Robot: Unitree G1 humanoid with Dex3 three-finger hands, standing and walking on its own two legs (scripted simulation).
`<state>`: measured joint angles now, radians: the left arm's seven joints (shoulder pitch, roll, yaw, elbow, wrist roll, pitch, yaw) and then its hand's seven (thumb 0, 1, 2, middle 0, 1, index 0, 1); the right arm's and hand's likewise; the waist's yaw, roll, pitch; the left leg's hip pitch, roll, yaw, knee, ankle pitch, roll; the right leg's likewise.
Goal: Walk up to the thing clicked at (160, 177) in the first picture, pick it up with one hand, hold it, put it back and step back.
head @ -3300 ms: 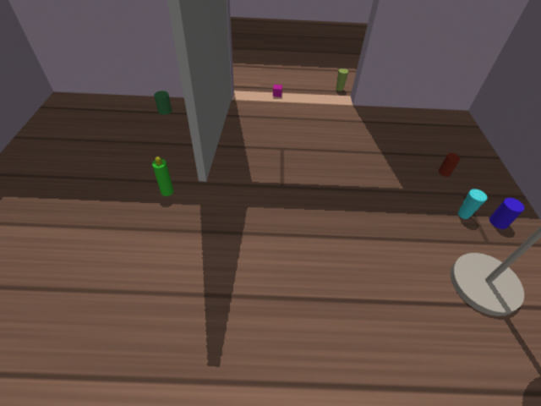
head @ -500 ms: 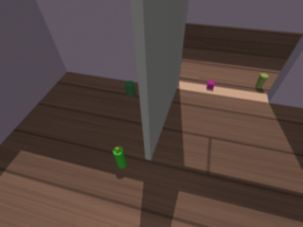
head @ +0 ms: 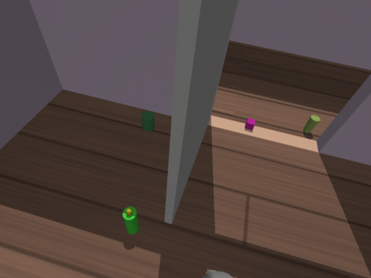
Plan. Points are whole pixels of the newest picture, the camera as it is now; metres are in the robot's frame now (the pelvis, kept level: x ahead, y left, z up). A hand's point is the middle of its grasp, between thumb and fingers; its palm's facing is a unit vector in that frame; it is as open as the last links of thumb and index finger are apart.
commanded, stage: walk up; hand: left
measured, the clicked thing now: (131, 219) +0.50 +0.19 -0.65
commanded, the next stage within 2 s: stand in 1.90 s
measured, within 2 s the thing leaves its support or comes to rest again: neither
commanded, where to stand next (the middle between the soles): +0.15 -0.01 m, yaw +0 degrees
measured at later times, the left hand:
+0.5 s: hand out of the picture +0.16 +0.26 -0.15, palm faces -0.02 -0.92 -0.40, open 7.4 cm
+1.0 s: hand (69, 266) +0.19 +0.25 -0.14, palm faces +0.02 -0.94 -0.35, open 7.4 cm
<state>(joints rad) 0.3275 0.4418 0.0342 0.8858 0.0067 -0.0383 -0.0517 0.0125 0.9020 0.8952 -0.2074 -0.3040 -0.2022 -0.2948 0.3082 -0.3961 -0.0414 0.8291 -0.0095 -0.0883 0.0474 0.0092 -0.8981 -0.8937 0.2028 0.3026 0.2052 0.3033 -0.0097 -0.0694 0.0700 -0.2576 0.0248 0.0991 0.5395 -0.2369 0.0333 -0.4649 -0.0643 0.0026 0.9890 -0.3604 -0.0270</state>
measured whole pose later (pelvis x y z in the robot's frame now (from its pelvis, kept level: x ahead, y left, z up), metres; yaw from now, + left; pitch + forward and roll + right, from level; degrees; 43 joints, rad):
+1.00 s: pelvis +0.13 -0.01 +0.01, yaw +1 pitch -2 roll +0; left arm 0.09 0.36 -0.01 1.16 0.00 -0.02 -0.01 0.01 0.90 0.90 -0.21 -0.30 -0.20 -0.29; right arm 0.03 -0.36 0.00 1.12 0.01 -0.01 0.02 0.01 -0.90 -0.89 0.20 0.30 0.20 0.30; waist 0.02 0.01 0.05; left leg -0.17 0.02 0.02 0.42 -0.21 -0.01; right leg -0.16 -0.04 -0.04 0.40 -0.19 0.03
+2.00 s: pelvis +0.14 -0.01 +0.02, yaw +0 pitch -2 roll +0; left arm 0.08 0.35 0.00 1.16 0.01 -0.01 -0.01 0.01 0.90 0.90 -0.21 -0.30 -0.20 -0.29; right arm 0.08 -0.34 0.00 1.15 -0.01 -0.01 0.01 0.01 -0.90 -0.89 0.20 0.30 0.20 0.30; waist -0.01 0.00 0.04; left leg -0.10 0.02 0.04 0.31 -0.18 -0.01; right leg -0.11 -0.04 -0.03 0.32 -0.17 0.02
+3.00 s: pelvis +0.14 -0.03 +0.02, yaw +1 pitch -2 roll +0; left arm 0.12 0.35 -0.01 1.13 0.01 -0.01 -0.01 0.01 0.90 0.90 -0.21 -0.30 -0.20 -0.30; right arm 0.11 -0.35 0.00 1.14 -0.01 0.00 0.01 0.01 -0.90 -0.89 0.20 0.30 0.20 0.30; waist -0.01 0.00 0.04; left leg -0.09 0.04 0.03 0.31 -0.17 -0.03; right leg -0.10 -0.02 -0.04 0.31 -0.17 0.01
